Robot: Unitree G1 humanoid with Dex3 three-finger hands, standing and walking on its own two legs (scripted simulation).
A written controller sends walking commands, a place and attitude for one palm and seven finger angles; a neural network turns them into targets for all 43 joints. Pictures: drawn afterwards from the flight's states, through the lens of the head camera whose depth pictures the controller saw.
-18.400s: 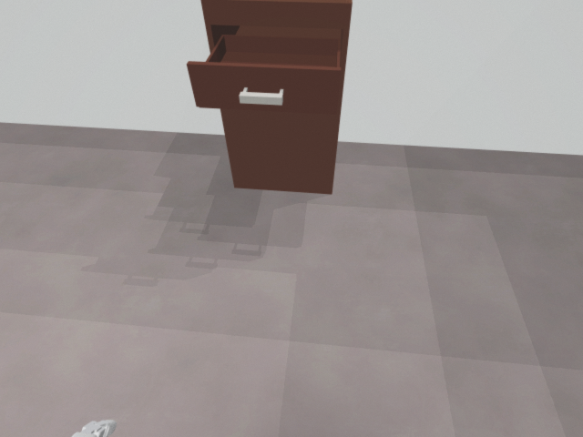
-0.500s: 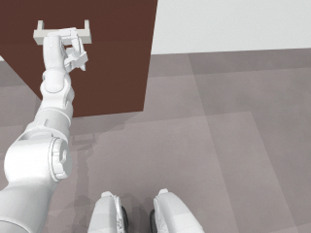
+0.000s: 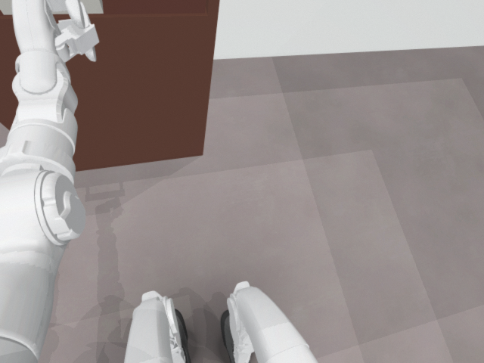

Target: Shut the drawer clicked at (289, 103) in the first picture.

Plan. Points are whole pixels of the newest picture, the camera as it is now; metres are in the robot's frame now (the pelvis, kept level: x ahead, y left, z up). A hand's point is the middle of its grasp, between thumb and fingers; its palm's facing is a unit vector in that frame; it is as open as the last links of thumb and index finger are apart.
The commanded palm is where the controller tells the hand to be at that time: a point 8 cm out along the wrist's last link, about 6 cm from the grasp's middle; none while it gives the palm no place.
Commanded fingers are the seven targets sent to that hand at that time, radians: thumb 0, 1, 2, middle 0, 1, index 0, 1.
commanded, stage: push the drawer shut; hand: left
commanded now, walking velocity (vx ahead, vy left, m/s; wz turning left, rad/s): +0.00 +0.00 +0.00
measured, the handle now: out of the picture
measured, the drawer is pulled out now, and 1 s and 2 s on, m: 0.00 0.00 0.00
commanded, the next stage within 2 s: pull the fist back off the drawer in 0.32 s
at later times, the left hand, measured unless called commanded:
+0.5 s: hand (77, 24) +0.61 +0.13 +0.08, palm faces +0.04 -1.00 -0.05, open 3.4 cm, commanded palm +0.63 +0.13 +0.07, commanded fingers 0.00 0.90 0.90 -1.40 -1.60 -1.40 -1.60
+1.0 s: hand (82, 30) +0.60 +0.13 +0.07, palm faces +0.05 -1.00 -0.02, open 3.2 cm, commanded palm +0.57 +0.14 +0.07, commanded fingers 0.00 0.90 0.90 -1.40 -1.60 -1.40 -1.60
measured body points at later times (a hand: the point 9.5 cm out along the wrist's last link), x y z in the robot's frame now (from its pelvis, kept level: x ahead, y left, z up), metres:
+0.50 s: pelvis -0.03 +0.00 -0.02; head +0.18 +0.05 +0.38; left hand +0.60 +0.18 +0.08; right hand -0.10 -0.24 -0.09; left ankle +0.05 +0.09 -0.60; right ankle +0.00 -0.09 -0.60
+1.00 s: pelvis -0.02 +0.01 -0.01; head +0.18 +0.05 +0.39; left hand +0.59 +0.18 +0.08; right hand -0.09 -0.22 -0.09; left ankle +0.05 +0.09 -0.60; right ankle +0.00 -0.09 -0.60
